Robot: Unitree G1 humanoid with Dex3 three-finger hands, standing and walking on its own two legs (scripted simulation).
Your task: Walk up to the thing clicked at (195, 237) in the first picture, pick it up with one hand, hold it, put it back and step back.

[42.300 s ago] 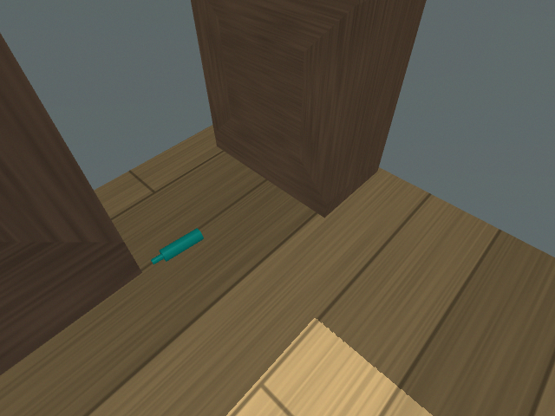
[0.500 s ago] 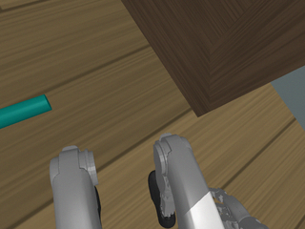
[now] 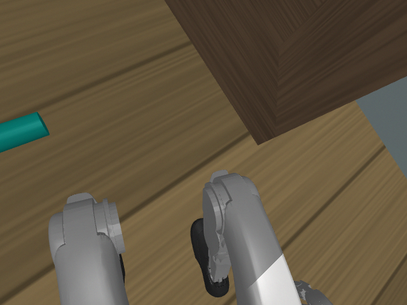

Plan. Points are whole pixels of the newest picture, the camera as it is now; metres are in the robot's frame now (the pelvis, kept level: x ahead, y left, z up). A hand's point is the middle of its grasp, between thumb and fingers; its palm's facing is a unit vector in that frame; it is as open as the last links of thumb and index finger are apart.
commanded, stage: home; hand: left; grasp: from above
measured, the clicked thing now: out of the picture +0.46 +0.40 -0.29
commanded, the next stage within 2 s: none
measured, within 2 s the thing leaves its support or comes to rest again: neither
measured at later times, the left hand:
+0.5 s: hand out of the picture +0.32 +0.31 +0.04, palm faces -0.25 -0.58 -0.78, open 8.5 cm
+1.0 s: hand out of the picture +0.23 +0.24 +0.25, palm faces +0.18 -0.93 -0.32, open 7.4 cm
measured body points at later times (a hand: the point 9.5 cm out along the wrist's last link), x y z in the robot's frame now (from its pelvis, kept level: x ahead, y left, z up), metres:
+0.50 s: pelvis +0.01 -0.01 +0.15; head +0.17 +0.06 +0.56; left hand +0.33 +0.34 +0.09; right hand +0.17 -0.25 +0.03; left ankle +0.08 +0.13 -0.29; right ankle +0.11 -0.12 -0.29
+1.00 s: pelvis +0.06 +0.00 +0.33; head +0.12 +0.04 +0.78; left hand +0.22 +0.29 +0.28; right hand +0.27 -0.20 +0.26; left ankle +0.08 +0.13 -0.29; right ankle +0.11 -0.12 -0.29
